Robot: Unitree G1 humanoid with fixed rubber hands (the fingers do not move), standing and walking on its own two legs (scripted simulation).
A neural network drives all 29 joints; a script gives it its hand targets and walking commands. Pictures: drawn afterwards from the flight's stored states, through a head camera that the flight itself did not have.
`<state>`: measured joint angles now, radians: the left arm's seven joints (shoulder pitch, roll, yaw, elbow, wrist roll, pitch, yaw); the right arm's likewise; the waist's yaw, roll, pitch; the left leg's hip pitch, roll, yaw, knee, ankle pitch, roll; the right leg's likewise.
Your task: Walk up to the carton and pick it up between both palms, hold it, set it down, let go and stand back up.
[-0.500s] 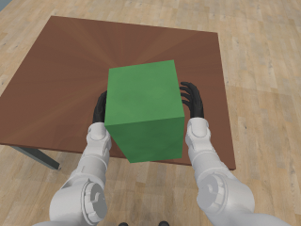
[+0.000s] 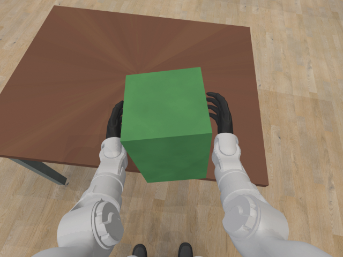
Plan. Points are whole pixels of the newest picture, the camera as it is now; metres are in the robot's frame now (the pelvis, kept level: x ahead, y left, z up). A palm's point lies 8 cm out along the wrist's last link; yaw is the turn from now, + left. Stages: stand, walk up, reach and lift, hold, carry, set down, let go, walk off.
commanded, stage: set down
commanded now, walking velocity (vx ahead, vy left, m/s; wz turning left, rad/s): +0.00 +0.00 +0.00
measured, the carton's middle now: (170, 132) +0.41 +0.00 -0.04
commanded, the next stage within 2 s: none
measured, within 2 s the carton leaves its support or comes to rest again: rests again in 0.76 s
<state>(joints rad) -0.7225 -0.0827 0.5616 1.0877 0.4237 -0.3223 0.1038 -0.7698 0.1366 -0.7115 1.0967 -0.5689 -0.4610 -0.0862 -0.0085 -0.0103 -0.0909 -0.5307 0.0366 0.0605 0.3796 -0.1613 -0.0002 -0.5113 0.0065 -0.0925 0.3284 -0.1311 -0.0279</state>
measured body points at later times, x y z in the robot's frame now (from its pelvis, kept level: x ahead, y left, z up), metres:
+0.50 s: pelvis +0.00 +0.00 +0.00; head +0.12 +0.01 +0.43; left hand +0.41 +0.14 -0.02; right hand +0.41 -0.13 +0.00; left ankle -0.01 +0.12 -0.74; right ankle +0.00 -0.10 -0.74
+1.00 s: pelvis +0.00 +0.00 +0.00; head +0.12 +0.02 +0.43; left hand +0.41 +0.14 -0.02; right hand +0.41 -0.14 -0.01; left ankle -0.01 +0.12 -0.74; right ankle +0.00 -0.10 -0.74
